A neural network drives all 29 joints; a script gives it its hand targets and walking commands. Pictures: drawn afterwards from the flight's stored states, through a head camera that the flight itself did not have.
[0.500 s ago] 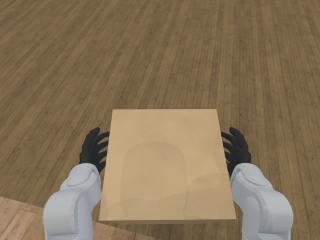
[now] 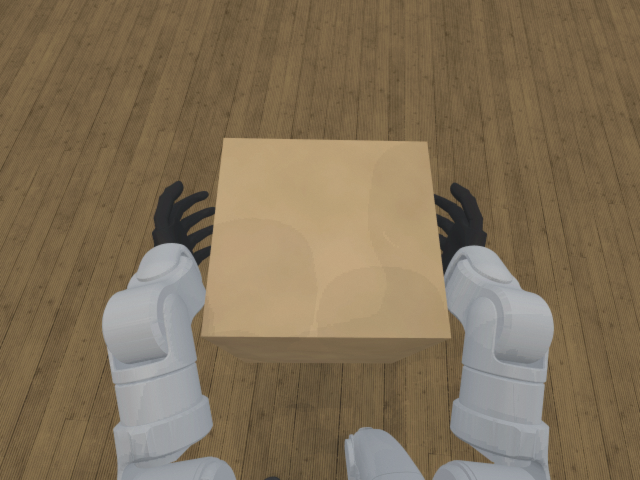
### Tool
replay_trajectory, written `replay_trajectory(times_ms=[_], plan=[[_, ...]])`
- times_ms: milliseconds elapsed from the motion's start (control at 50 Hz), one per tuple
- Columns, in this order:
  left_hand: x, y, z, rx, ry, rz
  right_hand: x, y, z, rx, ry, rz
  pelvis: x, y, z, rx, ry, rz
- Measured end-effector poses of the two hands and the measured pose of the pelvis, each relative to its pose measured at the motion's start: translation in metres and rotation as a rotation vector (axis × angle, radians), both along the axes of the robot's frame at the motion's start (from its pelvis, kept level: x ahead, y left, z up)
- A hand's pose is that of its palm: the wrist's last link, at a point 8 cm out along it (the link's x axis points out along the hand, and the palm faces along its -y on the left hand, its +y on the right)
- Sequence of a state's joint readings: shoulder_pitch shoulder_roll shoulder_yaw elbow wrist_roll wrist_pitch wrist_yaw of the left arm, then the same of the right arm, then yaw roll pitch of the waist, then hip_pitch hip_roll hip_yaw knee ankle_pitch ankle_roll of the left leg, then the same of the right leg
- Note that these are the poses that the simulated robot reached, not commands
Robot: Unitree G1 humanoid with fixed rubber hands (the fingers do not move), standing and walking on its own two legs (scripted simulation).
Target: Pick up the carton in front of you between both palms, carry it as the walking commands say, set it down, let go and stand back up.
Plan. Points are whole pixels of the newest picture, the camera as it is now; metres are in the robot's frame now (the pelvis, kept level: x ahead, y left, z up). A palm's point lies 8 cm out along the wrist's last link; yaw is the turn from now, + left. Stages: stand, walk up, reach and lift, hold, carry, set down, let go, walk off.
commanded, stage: carry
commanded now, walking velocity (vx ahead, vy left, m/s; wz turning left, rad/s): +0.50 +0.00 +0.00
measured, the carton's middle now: (321, 269) +0.37 -0.03 +0.03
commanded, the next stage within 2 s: none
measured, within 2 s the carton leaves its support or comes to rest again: neither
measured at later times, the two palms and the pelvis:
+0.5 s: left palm out of the picture +0.68 +0.16 +0.19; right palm out of the picture +0.70 -0.15 +0.18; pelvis +0.35 -0.02 +0.05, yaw +0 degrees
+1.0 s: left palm out of the picture +1.02 +0.16 +0.21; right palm out of the picture +1.02 -0.15 +0.21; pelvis +0.68 +0.00 +0.07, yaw +1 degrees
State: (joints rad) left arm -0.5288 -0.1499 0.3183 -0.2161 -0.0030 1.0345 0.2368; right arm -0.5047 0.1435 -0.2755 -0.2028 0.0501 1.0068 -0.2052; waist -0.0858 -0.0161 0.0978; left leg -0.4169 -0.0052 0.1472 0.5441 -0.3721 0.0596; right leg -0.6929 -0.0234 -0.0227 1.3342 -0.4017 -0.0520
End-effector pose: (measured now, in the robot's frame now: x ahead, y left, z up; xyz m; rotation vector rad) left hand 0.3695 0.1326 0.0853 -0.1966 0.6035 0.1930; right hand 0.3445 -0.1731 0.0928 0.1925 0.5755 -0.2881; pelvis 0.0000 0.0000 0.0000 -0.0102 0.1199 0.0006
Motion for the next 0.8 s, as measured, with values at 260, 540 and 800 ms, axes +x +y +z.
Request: replay_trajectory(times_ms=[260,540,800], plan=[[0.164,0.009,0.047,0.070,-0.105,0.075,0.207,0.008,0.035,-0.053,-0.092,0.141,0.199,-0.031,0.005,-0.021,-0.030,0.019],[0.345,0.025,0.109,0.050,-0.129,0.045,0.384,0.023,0.095,-0.041,-0.112,0.086,0.381,-0.010,0.046,0.015,-0.024,-0.004],[0.523,0.016,0.103,0.011,-0.028,-0.029,0.517,0.017,0.100,-0.004,-0.024,-0.006,0.536,0.025,0.067,0.001,-0.032,-0.013]])
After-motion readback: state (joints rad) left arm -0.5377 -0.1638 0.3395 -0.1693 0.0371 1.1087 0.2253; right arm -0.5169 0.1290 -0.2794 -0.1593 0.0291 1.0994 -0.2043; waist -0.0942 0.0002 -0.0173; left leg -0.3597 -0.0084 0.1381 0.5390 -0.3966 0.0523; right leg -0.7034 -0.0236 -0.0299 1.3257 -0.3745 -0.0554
